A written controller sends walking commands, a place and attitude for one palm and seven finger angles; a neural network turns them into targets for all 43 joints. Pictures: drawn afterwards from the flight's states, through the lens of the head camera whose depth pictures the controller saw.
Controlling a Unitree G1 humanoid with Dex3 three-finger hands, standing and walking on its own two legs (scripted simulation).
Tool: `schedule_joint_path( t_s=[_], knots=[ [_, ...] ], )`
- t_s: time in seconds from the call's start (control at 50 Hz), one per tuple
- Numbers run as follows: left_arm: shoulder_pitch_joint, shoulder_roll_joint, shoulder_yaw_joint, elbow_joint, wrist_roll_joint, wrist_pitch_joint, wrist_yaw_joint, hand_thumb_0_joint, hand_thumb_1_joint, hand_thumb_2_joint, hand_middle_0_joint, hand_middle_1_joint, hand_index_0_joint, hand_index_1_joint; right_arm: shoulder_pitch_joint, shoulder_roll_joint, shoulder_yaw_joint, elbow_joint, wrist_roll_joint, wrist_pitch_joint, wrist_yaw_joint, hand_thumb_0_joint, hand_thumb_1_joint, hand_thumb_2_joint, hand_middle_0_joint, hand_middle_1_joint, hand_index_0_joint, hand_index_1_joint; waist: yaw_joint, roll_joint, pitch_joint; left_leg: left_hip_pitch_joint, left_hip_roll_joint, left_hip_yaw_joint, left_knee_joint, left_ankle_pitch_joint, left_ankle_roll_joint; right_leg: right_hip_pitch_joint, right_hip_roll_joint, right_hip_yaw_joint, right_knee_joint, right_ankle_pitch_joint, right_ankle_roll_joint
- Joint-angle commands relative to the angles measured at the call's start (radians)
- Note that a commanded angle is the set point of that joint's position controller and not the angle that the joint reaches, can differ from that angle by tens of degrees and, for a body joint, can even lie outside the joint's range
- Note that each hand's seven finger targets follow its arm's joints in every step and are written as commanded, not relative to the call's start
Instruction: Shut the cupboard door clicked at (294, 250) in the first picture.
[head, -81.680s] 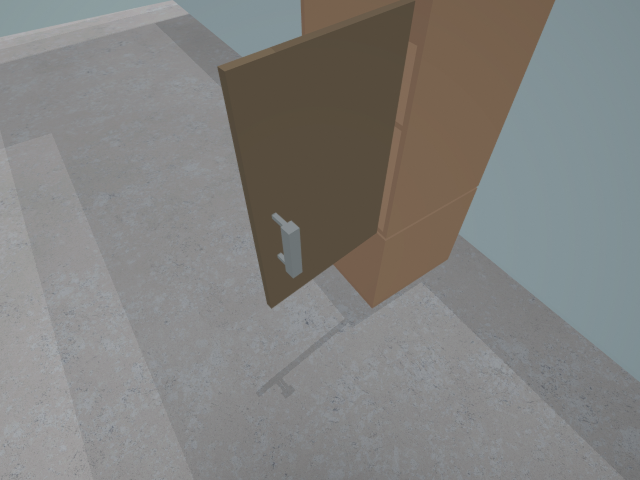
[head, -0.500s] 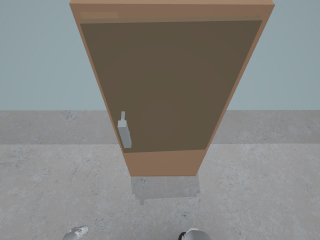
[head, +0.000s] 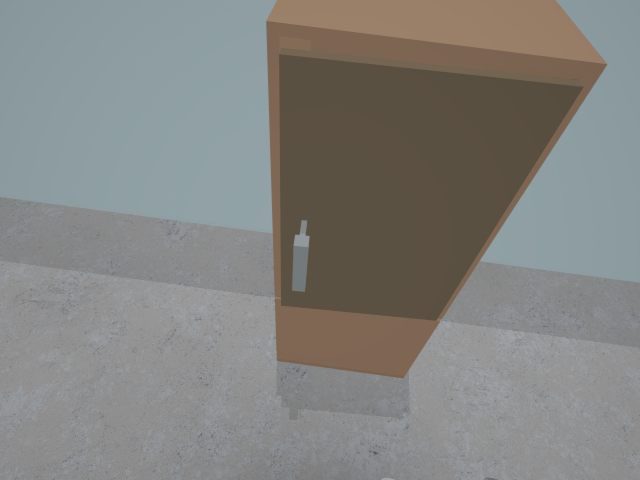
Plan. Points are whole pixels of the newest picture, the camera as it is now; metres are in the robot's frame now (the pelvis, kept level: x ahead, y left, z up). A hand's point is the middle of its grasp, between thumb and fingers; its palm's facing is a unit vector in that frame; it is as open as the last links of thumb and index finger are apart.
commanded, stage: come to a stop and stand still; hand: left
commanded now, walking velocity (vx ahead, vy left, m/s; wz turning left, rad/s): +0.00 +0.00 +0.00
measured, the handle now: (301, 256) +0.50 +0.07 -0.10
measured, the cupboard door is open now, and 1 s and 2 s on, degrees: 3 3 3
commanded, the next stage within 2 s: look again from close up in 0.72 s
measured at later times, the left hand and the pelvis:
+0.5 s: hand out of the picture -0.02 +0.19 -0.16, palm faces -0.01 -0.98 -0.19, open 7.3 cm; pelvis -0.04 +0.02 +0.02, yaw -2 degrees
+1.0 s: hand out of the picture -0.02 +0.21 -0.16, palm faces +0.03 -0.97 -0.23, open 7.3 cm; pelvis -0.04 +0.02 +0.01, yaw +0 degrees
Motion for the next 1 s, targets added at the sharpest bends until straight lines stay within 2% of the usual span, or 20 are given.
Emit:
schedule_joint_path(
  t_s=[0.0, 0.06, 0.1, 0.14, 0.18, 0.22, 0.26, 0.28, 0.3, 0.34, 0.4, 0.5, 0.64, 0.78, 0.8, 0.82, 0.84, 0.88, 0.94, 0.98],
  knots=[
    [0.011, 0.058, 0.014, -0.066, 0.006, 0.004, -0.008, 0.0, 0.9, 0.9, -0.2, -0.3, -0.2, -0.3, -0.035, -0.179, -0.012, -0.059, -0.024, -0.009, -0.035, 0.0, -0.9, -0.9, 0.2, 0.3, 0.2, 0.3, 0.014, 0.264, 0.074, -0.248, 0.249, -0.231, -0.406, 0.02, 0.136, 0.064, 0.064, 0.085, 0.303, -0.177, -0.016],
    [0.07, 0.068, 0.007, -0.019, -0.003, -0.008, -0.01, 0.0, 0.9, 0.9, -0.2, -0.3, -0.2, -0.3, -0.014, -0.136, 0.007, -0.036, -0.013, -0.021, -0.043, 0.0, -0.9, -0.9, 0.2, 0.3, 0.2, 0.3, 0.027, 0.244, 0.019, -0.085, 0.183, -0.124, -0.308, 0.294, 0.132, 0.048, 0.088, 0.097, 0.355, -0.139, -0.012],
    [0.06, 0.052, -0.008, -0.01, -0.007, -0.023, -0.01, 0.0, 0.9, 0.9, -0.2, -0.3, -0.2, -0.3, 0.035, -0.127, 0.009, -0.012, -0.007, -0.027, -0.046, 0.0, -0.9, -0.9, 0.2, 0.3, 0.2, 0.3, 0.008, 0.184, -0.004, 0.031, 0.188, -0.121, -0.275, 0.445, 0.15, 0.05, 0.085, 0.071, 0.255, -0.156, -0.008],
    [0.037, 0.036, -0.024, -0.013, -0.012, -0.033, -0.008, 0.0, 0.9, 0.9, -0.2, -0.3, -0.2, -0.3, 0.104, -0.13, 0.005, 0.024, -0.005, -0.032, -0.049, 0.0, -0.9, -0.9, 0.2, 0.3, 0.2, 0.3, -0.022, 0.205, -0.054, 0.14, 0.209, -0.154, -0.244, 0.579, 0.165, 0.09, 0.077, 0.052, 0.108, -0.178, -0.005],
    [0.078, 0.031, -0.029, 0.014, -0.017, -0.041, -0.004, 0.0, 0.9, 0.9, -0.2, -0.3, -0.2, -0.3, 0.137, -0.121, 0.003, 0.055, 0.001, -0.034, -0.05, 0.0, -0.9, -0.9, 0.2, 0.3, 0.2, 0.3, -0.017, 0.192, -0.099, 0.166, 0.202, -0.16, -0.205, 0.625, 0.154, 0.201, 0.078, 0.05, -0.077, -0.081, -0.012],
    [0.136, 0.051, -0.03, 0.057, -0.015, -0.057, 0.005, 0.0, 0.9, 0.9, -0.2, -0.3, -0.2, -0.3, 0.144, -0.086, 0.007, 0.07, 0.015, -0.04, -0.046, 0.0, -0.9, -0.9, 0.2, 0.3, 0.2, 0.3, -0.008, 0.097, -0.103, 0.068, 0.136, -0.133, -0.151, 0.494, 0.086, 0.367, 0.028, 0.141, -0.256, 0.178, -0.04],
    [0.103, 0.074, -0.037, 0.069, -0.013, -0.065, 0.008, 0.0, 0.9, 0.9, -0.2, -0.3, -0.2, -0.3, 0.145, -0.046, 0.019, 0.077, 0.019, -0.039, -0.038, 0.0, -0.9, -0.9, 0.2, 0.3, 0.2, 0.3, -0.04, 0.011, -0.036, 0.048, 0.055, -0.063, -0.176, 0.246, 0.026, 0.293, -0.086, 0.217, -0.272, 0.216, -0.097],
    [0.089, 0.071, -0.042, 0.07, -0.012, -0.065, 0.006, 0.0, 0.9, 0.9, -0.2, -0.3, -0.2, -0.3, 0.161, -0.041, 0.02, 0.089, 0.015, -0.041, -0.034, 0.0, -0.9, -0.9, 0.2, 0.3, 0.2, 0.3, -0.05, 0.029, -0.044, 0.096, 0.047, -0.068, -0.197, 0.283, 0.022, 0.26, -0.075, 0.2, -0.254, 0.217, -0.098],
    [0.085, 0.048, -0.039, 0.078, -0.012, -0.069, 0.007, 0.0, 0.9, 0.9, -0.2, -0.3, -0.2, -0.3, 0.168, -0.039, 0.02, 0.104, 0.008, -0.037, -0.036, 0.0, -0.9, -0.9, 0.2, 0.3, 0.2, 0.3, -0.049, -0.035, -0.054, 0.109, 0.06, -0.062, -0.188, 0.34, 0.024, 0.279, -0.033, 0.178, -0.236, 0.263, -0.09],
    [0.096, 0.032, -0.048, 0.09, -0.017, -0.071, 0.012, 0.0, 0.9, 0.9, -0.2, -0.3, -0.2, -0.3, 0.173, -0.062, 0.02, 0.127, 0.008, -0.041, -0.039, 0.0, -0.9, -0.9, 0.2, 0.3, 0.2, 0.3, -0.043, -0.081, -0.055, 0.123, 0.073, -0.061, -0.204, 0.314, 0.025, 0.278, -0.026, 0.17, -0.257, 0.215, -0.079],
    [0.082, 0.017, -0.05, 0.092, -0.016, -0.063, 0.011, 0.0, 0.9, 0.9, -0.2, -0.3, -0.2, -0.3, 0.177, -0.054, 0.027, 0.154, 0.006, -0.039, -0.036, 0.0, -0.9, -0.9, 0.2, 0.3, 0.2, 0.3, -0.039, -0.03, 0.036, 0.086, 0.071, -0.073, -0.257, 0.213, 0.029, 0.232, -0.004, 0.168, -0.296, 0.026, -0.068],
    [0.104, 0.007, -0.046, 0.104, -0.012, -0.052, 0.01, 0.0, 0.9, 0.9, -0.2, -0.3, -0.2, -0.3, 0.197, -0.035, 0.031, 0.176, 0.001, -0.028, -0.037, 0.0, -0.9, -0.9, 0.2, 0.3, 0.2, 0.3, -0.029, 0.053, 0.119, -0.001, 0.062, -0.082, -0.308, 0.034, 0.027, 0.211, 0.009, 0.164, -0.318, -0.093, -0.065],
    [0.117, -0.003, -0.047, 0.106, -0.014, -0.058, 0.006, 0.0, 0.9, 0.9, -0.2, -0.3, -0.2, -0.3, 0.227, -0.026, 0.031, 0.179, -0.001, -0.035, -0.041, 0.0, -0.9, -0.9, 0.2, 0.3, 0.2, 0.3, -0.03, 0.065, 0.066, 0.012, 0.066, -0.091, -0.303, 0.061, 0.027, 0.232, 0.01, 0.162, -0.304, -0.048, -0.068],
    [0.136, -0.017, -0.05, 0.12, -0.018, -0.067, 0.009, 0.0, 0.9, 0.9, -0.2, -0.3, -0.2, -0.3, 0.235, -0.02, 0.035, 0.184, 0.004, -0.048, -0.046, 0.0, -0.9, -0.9, 0.2, 0.3, 0.2, 0.3, -0.03, 0.055, 0.026, 0.063, 0.077, -0.085, -0.275, 0.213, 0.03, 0.257, 0.002, 0.152, -0.29, 0.065, -0.068],
    [0.09, 0.195, -0.062, 0.003, -0.004, -0.092, 0.015, 0.0, 0.9, 0.9, -0.2, -0.3, -0.2, -0.3, 0.162, -0.14, 0.023, 0.049, 0.0, -0.07, -0.025, 0.0, -0.9, -0.9, 0.2, 0.3, 0.2, 0.3, -0.05, 0.149, 0.046, 0.024, 0.052, -0.096, -0.213, 0.393, 0.025, 0.285, 0.011, 0.081, -0.24, 0.094, -0.082],
    [0.114, 0.14, -0.027, 0.011, -0.009, -0.102, 0.017, 0.0, 0.9, 0.9, -0.2, -0.3, -0.2, -0.3, 0.121, -0.162, 0.004, 0.034, -0.009, -0.097, -0.034, 0.0, -0.9, -0.9, 0.2, 0.3, 0.2, 0.3, -0.016, 0.175, -0.083, 0.044, 0.065, -0.093, -0.125, 0.42, 0.043, 0.293, -0.014, 0.125, -0.192, 0.144, -0.08],
    [0.119, 0.13, -0.023, 0.025, -0.002, -0.109, 0.02, 0.0, 0.9, 0.9, -0.2, -0.3, -0.2, -0.3, 0.135, -0.125, -0.002, 0.045, -0.007, -0.103, -0.043, 0.0, -0.9, -0.9, 0.2, 0.3, 0.2, 0.3, -0.035, 0.162, -0.173, 0.09, 0.075, -0.099, -0.095, 0.486, 0.046, 0.315, -0.03, 0.133, -0.174, 0.253, -0.09],
    [0.137, 0.084, -0.036, 0.019, -0.01, -0.107, 0.021, 0.0, 0.9, 0.9, -0.2, -0.3, -0.2, -0.3, 0.176, -0.104, 0.003, 0.041, -0.003, -0.095, -0.046, 0.0, -0.9, -0.9, 0.2, 0.3, 0.2, 0.3, -0.038, 0.077, -0.186, 0.082, 0.073, -0.101, -0.075, 0.432, 0.053, 0.31, -0.031, 0.128, -0.17, 0.248, -0.091],
    [0.125, 0.079, -0.037, -0.002, -0.005, -0.094, 0.02, 0.0, 0.9, 0.9, -0.2, -0.3, -0.2, -0.3, 0.158, -0.116, -0.003, 0.021, -0.007, -0.073, -0.042, 0.0, -0.9, -0.9, 0.2, 0.3, 0.2, 0.3, -0.041, -0.007, -0.029, -0.008, 0.063, -0.094, -0.088, 0.311, 0.058, 0.221, -0.024, 0.134, -0.187, 0.141, -0.093],
    [0.116, 0.102, -0.034, -0.022, -0.002, -0.094, 0.02, 0.0, 0.9, 0.9, -0.2, -0.3, -0.2, -0.3, 0.139, -0.146, -0.008, 0.008, -0.006, -0.07, -0.039, 0.0, -0.9, -0.9, 0.2, 0.3, 0.2, 0.3, -0.039, 0.009, 0.01, -0.018, 0.068, -0.101, -0.1, 0.33, 0.063, 0.199, -0.013, 0.135, -0.175, 0.142, -0.093]
  ],
)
